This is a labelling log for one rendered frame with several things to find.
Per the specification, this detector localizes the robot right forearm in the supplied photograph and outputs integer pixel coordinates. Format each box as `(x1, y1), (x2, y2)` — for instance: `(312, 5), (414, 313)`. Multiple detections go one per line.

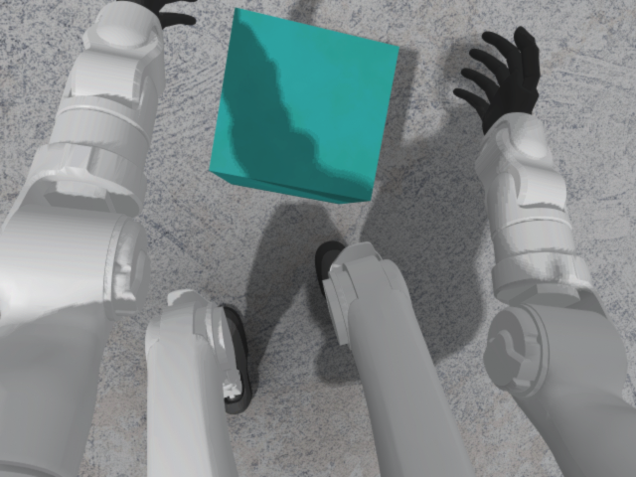
(475, 112), (628, 387)

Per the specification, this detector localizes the right robot upper arm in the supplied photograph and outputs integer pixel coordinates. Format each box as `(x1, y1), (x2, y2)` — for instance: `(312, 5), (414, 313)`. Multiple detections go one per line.
(483, 303), (636, 477)

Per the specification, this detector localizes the robot left forearm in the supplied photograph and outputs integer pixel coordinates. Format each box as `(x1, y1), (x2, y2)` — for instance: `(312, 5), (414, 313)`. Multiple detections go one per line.
(0, 1), (166, 239)

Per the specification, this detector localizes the left robot upper arm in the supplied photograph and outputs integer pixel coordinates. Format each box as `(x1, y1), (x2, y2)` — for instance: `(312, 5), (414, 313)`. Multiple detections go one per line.
(0, 204), (151, 477)

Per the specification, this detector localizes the left robot hand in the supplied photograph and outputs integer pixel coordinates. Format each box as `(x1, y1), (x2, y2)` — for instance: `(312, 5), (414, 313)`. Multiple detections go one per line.
(116, 0), (198, 30)

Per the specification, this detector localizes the right robot hand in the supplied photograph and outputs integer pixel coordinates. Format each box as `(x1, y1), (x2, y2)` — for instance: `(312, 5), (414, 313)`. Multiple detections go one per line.
(453, 26), (541, 136)

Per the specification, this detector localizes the robot left shin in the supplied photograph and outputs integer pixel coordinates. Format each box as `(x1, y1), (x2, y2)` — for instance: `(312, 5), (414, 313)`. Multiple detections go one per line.
(145, 289), (242, 398)

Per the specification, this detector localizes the carton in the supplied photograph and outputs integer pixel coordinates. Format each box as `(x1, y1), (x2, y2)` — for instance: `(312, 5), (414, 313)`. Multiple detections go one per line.
(209, 7), (399, 204)

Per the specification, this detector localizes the robot left foot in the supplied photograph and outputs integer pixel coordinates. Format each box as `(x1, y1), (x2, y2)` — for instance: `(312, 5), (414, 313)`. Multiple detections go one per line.
(224, 307), (252, 414)

